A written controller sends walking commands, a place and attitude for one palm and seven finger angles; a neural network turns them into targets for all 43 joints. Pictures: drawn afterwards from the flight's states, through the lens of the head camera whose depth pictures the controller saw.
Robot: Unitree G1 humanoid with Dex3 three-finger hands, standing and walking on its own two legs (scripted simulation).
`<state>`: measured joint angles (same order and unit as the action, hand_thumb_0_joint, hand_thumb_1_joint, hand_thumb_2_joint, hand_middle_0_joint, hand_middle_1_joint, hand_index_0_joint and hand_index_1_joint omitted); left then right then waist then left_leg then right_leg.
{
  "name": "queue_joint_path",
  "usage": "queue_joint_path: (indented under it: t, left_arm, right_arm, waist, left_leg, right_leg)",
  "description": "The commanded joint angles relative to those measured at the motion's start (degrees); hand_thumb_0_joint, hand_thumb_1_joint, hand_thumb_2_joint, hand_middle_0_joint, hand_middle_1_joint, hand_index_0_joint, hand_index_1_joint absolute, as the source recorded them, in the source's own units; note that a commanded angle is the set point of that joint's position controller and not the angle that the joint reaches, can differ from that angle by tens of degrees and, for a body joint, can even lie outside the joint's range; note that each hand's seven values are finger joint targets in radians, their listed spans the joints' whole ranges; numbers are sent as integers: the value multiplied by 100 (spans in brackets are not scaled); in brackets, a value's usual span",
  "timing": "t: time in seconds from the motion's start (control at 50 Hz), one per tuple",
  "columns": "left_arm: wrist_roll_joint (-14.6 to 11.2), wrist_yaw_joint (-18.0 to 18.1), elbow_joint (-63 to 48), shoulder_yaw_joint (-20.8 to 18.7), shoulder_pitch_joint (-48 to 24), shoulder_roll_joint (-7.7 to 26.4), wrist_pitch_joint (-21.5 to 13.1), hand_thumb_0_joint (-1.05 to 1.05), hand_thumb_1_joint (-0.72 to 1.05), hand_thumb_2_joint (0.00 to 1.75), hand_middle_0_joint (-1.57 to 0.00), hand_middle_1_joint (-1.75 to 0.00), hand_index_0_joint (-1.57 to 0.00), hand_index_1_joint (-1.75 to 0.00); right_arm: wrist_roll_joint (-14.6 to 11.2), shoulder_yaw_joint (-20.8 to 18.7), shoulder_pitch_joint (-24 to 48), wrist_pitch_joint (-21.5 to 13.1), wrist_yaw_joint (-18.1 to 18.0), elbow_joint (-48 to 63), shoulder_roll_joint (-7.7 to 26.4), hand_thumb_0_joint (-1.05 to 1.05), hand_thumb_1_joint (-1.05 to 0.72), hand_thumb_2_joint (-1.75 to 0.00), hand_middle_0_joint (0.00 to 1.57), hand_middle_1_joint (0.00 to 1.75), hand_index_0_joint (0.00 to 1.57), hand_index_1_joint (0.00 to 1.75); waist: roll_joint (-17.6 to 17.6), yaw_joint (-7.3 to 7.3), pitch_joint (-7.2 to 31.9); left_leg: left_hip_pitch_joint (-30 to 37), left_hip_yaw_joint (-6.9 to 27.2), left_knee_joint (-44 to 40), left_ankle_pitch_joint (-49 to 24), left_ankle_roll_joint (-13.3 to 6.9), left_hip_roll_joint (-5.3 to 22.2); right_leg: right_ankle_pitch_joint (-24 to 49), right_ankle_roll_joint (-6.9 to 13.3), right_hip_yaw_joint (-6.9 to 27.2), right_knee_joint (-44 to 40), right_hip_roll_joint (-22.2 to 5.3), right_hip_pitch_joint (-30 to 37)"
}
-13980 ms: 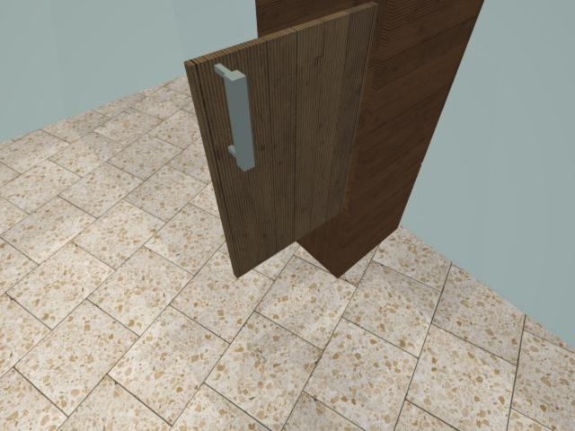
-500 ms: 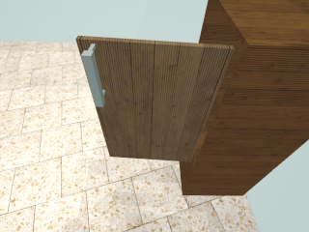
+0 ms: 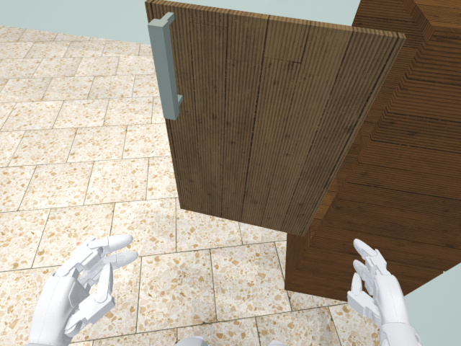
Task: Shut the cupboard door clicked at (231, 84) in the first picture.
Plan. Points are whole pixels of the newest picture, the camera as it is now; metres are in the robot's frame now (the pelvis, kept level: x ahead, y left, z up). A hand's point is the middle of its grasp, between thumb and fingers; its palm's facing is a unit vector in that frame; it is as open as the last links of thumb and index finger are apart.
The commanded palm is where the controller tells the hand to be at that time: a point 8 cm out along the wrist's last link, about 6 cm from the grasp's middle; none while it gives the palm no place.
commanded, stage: raise the hand and make a fist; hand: left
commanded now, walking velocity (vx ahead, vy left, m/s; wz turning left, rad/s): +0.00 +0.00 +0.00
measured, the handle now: (170, 69) +0.51 +0.17 +0.22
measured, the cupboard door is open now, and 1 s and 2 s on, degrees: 87 87 87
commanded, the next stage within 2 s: bring the fist close to the handle in 1.38 s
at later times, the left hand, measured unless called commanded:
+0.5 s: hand (110, 229) +0.24 +0.20 +0.14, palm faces -0.09 -0.99 -0.08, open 3.4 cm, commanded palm +0.21 +0.25 +0.15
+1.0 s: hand (72, 170) +0.26 +0.23 +0.22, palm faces -0.05 -0.99 -0.12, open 3.1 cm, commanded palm +0.23 +0.27 +0.22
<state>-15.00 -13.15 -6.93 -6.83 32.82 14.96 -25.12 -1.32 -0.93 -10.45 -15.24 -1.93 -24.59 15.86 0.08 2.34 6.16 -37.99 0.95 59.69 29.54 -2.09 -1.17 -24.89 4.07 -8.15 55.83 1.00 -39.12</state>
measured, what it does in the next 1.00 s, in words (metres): rises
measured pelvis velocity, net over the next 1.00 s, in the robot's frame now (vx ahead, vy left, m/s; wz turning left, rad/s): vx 0.03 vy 0.03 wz -0.01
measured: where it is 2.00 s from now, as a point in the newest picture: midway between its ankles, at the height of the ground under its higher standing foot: outside the picture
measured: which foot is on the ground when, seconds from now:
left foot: down 0.00-1.00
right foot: down 0.00-1.00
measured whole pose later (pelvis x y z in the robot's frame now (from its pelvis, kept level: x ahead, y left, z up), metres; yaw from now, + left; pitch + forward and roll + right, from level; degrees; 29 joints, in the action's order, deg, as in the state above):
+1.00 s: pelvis +0.03 +0.03 +0.06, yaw -1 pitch -2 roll -1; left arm -17.8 -17.4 -16.2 -14.4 10.4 20.0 7.9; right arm -3.7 5.5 -12.7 -14.7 -3.9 -34.9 13.2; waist -3.1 3.3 2.5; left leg -9.7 -0.8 31.5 19.4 -4.3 -3.4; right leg -15.2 1.0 -5.1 29.4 0.2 -11.8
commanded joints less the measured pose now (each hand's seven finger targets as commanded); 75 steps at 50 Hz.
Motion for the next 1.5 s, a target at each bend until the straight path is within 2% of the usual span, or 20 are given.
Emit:
queue_joint_path:
  t: [0.0,0.06,0.1,0.14,0.2,0.28,0.38,0.4,0.48,0.62,0.7,0.84,0.94,1.0,1.06,1.16,1.2,1.28,1.32,1.48]
  left_arm:
    - [-156,-535,-1260,128,-1438,527,-243,0,90,90,-69,-84,-69,-84]
    - [-140,-724,-1094,-307,-985,835,468,0,90,90,-75,-90,-75,-90]
    - [-267,-686,-1035,-688,-826,956,884,0,90,90,-79,-94,-79,-94]
    - [-420,-561,-1363,-984,-789,957,1017,0,90,90,-82,-98,-82,-98]
    - [-531,-426,-1508,-1133,-760,913,1001,0,90,90,-88,-104,-88,-104]
    - [-495,-465,-1663,-785,-645,600,846,0,90,90,-95,-112,-95,-112]
    - [-395,-425,-1961,-715,-862,707,958,0,90,90,-104,-122,-104,-122]
    - [-376,-364,-1967,-804,-967,839,1022,0,90,90,-106,-124,-106,-124]
    - [-280,-138,-2257,-823,-1213,854,1150,0,90,90,-113,-132,-113,-132]
    - [-289,-200,-2142,-776,-1778,874,1788,0,90,90,-126,-146,-126,-146]
    - [-302,-248,-2101,-974,-2225,1126,2203,0,90,90,-130,-150,-130,-150]
    - [-361,-349,-2234,-1128,-3000,1266,2704,0,90,90,-130,-150,-130,-150]
    - [-421,-430,-2061,-1223,-3467,1371,3078,0,90,90,-130,-150,-130,-150]
    - [-464,-471,-1737,-1319,-3259,1367,3284,0,90,90,-130,-150,-130,-150]
    - [-488,-500,-1850,-1191,-3211,1189,3347,0,90,90,-130,-150,-130,-150]
    - [-393,-316,-2320,-1311,-3415,1401,3179,0,90,90,-130,-150,-130,-150]
    - [-371,-219,-2298,-1413,-3393,1539,3105,0,90,90,-130,-150,-130,-150]
    - [-347,-166,-2199,-1237,-3361,1343,3054,0,90,90,-130,-150,-130,-150]
    - [-351,-190,-2156,-1232,-3366,1354,3070,0,90,90,-130,-150,-130,-150]
    - [-398,-247,-2032,-1191,-3497,1339,3058,0,90,90,-130,-150,-130,-150]
  right_arm:
    - [-111,-37,-178,-277,-139,401,607,0,-90,-90,20,30,20,30]
    - [-193,-66,-118,-224,-171,483,553,0,-90,-90,20,30,20,30]
    - [-195,-20,30,-150,-200,496,461,0,-90,-90,20,30,20,30]
    - [-168,5,84,-126,-201,530,359,0,-90,-90,20,30,20,30]
    - [-129,47,140,-171,-194,483,311,0,-90,-90,20,30,20,30]
    - [-160,8,12,-391,-130,356,363,0,-90,-90,20,30,20,30]
    - [-197,-31,-18,-596,-160,251,457,0,-90,-90,20,30,20,30]
    - [-170,-15,20,-598,-176,219,477,0,-90,-90,20,30,20,30]
    - [-197,13,23,-664,-191,141,454,0,-90,-90,20,30,20,30]
    - [-230,138,107,-578,-216,64,463,0,-90,-90,20,30,20,30]
    - [-237,200,211,-504,-254,54,499,0,-90,-90,20,30,20,30]
    - [-258,284,379,-364,-255,1,446,0,-90,-90,20,30,20,30]
    - [-303,317,558,-261,-247,-46,472,0,-90,-90,20,30,20,30]
    - [-315,317,621,-221,-248,-67,500,0,-90,-90,20,30,20,30]
    - [-335,307,697,-172,-220,-15,477,0,-90,-90,20,30,20,30]
    - [-312,292,761,-176,-231,64,454,0,-90,-90,20,30,20,30]
    - [-287,303,754,-201,-256,-3,468,0,-90,-90,20,30,20,30]
    - [-314,294,714,-240,-276,-34,454,0,-90,-90,20,30,20,30]
    - [-305,285,714,-250,-285,-55,479,0,-90,-90,20,30,20,30]
    - [-331,267,724,-310,-306,-104,499,0,-90,-90,20,30,20,30]
  waist:
    - [-309,-650,298]
    - [-7,-362,698]
    - [-108,-143,727]
    - [64,-29,1017]
    - [197,56,875]
    - [66,-53,811]
    - [-125,-99,737]
    - [5,-120,575]
    - [-351,-71,553]
    - [-406,-47,121]
    - [-322,-3,14]
    - [-363,25,325]
    - [-414,36,152]
    - [-80,78,18]
    - [-176,39,56]
    - [-309,61,147]
    - [-315,66,-50]
    - [-561,21,-97]
    - [-306,15,-108]
    - [-210,-40,-62]
  left_leg:
    - [89,234,-849,-986,-53,41]
    - [217,174,-1138,-1249,-46,44]
    - [323,200,-1292,-1525,-17,37]
    - [445,202,-1485,-1772,25,40]
    - [564,253,-1671,-2167,72,56]
    - [944,172,-1921,-2338,65,68]
    - [1402,203,-2190,-2338,54,111]
    - [1414,254,-2221,-2334,48,132]
    - [1796,304,-2531,-2483,117,188]
    - [2183,363,-2966,-2679,197,244]
    - [2366,392,-3167,-2581,188,236]
    - [2849,400,-3353,-3117,244,244]
    - [2884,387,-3485,-2939,233,229]
    - [2812,393,-3516,-2784,210,220]
    - [2825,324,-3507,-2607,171,196]
    - [2827,311,-3543,-2282,106,192]
    - [2757,312,-3543,-2134,96,208]
    - [2767,279,-3571,-1949,80,182]
    - [2726,275,-3552,-1984,52,193]
    - [2719,216,-3445,-1934,12,162]
  right_leg:
    - [174,-308,1320,-1530,-126,678]
    - [441,-362,1320,-1740,-258,1337]
    - [915,-384,1360,-1764,-299,1740]
    - [1402,-414,1248,-1760,-357,2132]
    - [2239,-425,1140,-1658,-327,2374]
    - [2364,-418,843,-1701,-260,2195]
    - [1896,-338,598,-1844,-168,2024]
    - [1875,-327,613,-1896,-161,2029]
    - [1828,-289,421,-1988,-124,2077]
    - [1995,-261,373,-2362,-81,2380]
    - [1959,-242,405,-2597,-74,2569]
    - [2334,-242,347,-2739,-74,2896]
    - [2215,-236,373,-2889,-98,2938]
    - [2117,-225,412,-2973,-106,2969]
    - [2032,-256,425,-2978,-128,2897]
    - [1641,-266,468,-3016,-131,2901]
    - [1498,-249,547,-3104,-149,2864]
    - [1351,-268,525,-3120,-146,2796]
    - [1365,-270,586,-3173,-159,2868]
    - [1301,-330,618,-3191,-180,2805]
